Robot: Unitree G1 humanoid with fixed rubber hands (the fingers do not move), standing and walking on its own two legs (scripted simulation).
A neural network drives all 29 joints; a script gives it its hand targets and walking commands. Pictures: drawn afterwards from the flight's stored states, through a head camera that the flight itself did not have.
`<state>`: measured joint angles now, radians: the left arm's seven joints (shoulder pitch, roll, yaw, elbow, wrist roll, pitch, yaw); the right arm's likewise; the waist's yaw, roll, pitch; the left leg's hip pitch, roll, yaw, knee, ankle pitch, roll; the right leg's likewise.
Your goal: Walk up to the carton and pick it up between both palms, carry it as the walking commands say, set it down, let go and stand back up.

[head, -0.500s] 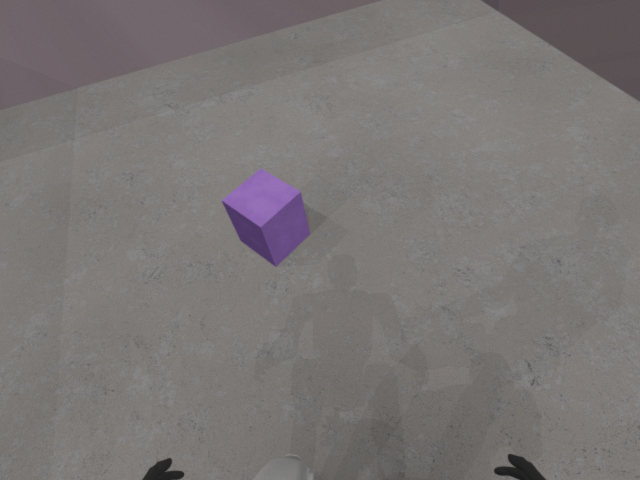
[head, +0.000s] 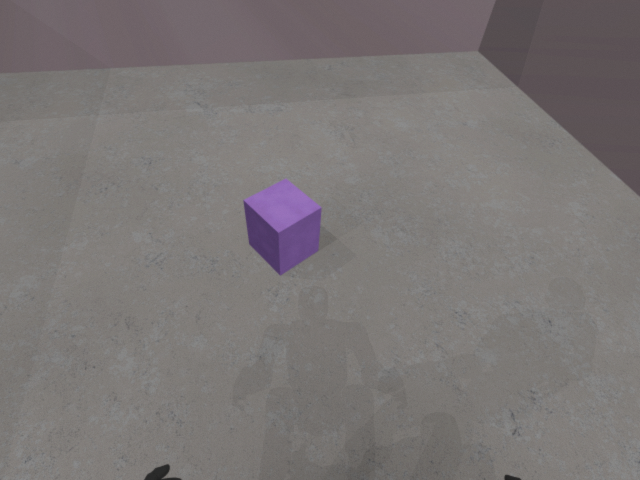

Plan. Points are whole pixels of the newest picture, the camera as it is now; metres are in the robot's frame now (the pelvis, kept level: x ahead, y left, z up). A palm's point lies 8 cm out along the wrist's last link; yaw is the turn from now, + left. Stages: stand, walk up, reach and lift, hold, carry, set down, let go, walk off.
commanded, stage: walk up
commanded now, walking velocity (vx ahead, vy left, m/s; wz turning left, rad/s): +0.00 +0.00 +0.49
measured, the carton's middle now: (283, 226) +1.09 +0.13 -0.64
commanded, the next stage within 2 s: none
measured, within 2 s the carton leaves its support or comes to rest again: neither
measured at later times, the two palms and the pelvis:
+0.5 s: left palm out of the picture +0.03 +0.25 -0.09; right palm out of the picture +0.09 -0.26 -0.12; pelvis -0.02 -0.02 +0.02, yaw +7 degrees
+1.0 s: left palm out of the picture +0.00 +0.30 -0.12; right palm (507, 477) +0.15 -0.22 -0.07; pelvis +0.02 +0.03 +0.03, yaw +27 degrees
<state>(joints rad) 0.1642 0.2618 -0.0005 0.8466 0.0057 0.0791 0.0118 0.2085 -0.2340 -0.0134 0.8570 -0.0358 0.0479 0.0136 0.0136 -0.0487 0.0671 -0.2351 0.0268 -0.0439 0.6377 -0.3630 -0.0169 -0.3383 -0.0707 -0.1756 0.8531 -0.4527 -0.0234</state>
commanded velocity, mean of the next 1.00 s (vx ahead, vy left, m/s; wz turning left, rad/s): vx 0.04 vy -0.08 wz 0.50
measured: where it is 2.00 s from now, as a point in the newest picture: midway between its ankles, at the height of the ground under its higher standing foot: (397, 471)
